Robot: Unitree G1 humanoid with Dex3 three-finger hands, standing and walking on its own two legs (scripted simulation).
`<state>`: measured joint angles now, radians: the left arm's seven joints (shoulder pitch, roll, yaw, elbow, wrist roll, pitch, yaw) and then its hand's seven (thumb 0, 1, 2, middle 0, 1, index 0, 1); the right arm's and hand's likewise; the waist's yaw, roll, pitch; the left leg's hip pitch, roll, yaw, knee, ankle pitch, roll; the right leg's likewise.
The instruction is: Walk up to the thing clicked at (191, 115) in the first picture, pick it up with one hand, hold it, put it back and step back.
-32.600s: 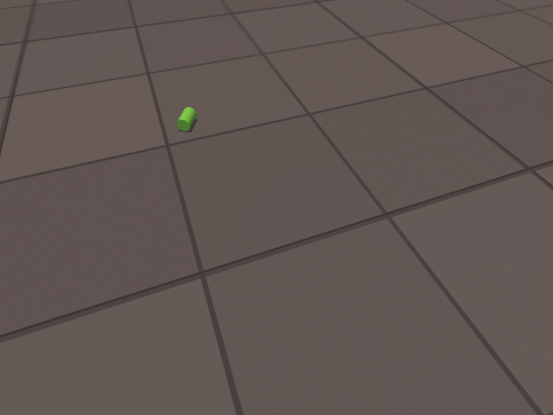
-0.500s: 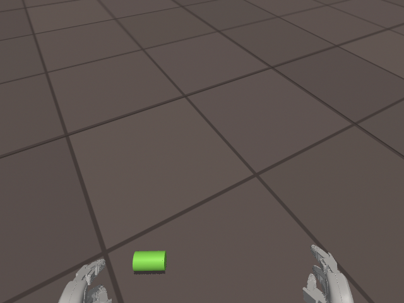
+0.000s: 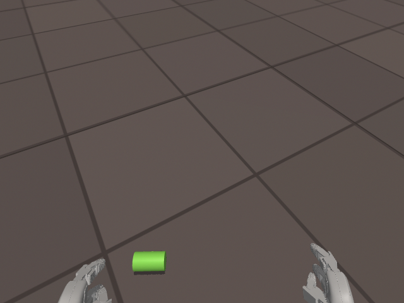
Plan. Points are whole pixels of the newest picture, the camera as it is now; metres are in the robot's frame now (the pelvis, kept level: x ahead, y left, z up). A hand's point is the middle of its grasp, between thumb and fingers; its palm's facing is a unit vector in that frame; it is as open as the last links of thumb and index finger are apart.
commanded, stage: stand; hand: left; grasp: from above
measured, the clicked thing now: (149, 261) +0.44 +0.22 -0.67
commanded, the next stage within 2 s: none
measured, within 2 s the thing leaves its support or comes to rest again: neither
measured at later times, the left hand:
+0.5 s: hand out of the picture +0.04 +0.25 -0.11, palm faces +0.04 -0.94 -0.33, open 7.4 cm
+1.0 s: hand out of the picture +0.03 +0.24 -0.09, palm faces +0.03 -0.94 -0.35, open 7.4 cm
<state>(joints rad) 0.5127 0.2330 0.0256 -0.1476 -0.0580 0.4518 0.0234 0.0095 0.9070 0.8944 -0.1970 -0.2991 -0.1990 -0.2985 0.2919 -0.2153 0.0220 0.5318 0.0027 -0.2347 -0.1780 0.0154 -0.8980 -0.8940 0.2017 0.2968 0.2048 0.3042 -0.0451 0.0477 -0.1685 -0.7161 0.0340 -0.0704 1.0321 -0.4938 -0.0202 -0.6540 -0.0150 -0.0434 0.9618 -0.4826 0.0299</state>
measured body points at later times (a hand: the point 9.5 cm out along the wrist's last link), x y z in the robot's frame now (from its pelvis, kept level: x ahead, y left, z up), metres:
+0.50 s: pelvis -0.01 +0.01 +0.05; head -0.01 +0.02 +0.50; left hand +0.03 +0.30 -0.08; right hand +0.06 -0.26 -0.08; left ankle +0.01 +0.13 -0.68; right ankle +0.00 -0.14 -0.68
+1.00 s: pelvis -0.01 +0.00 +0.07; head -0.02 -0.01 +0.52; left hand +0.03 +0.29 -0.07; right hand +0.05 -0.28 -0.08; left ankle +0.01 +0.13 -0.68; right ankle +0.00 -0.14 -0.68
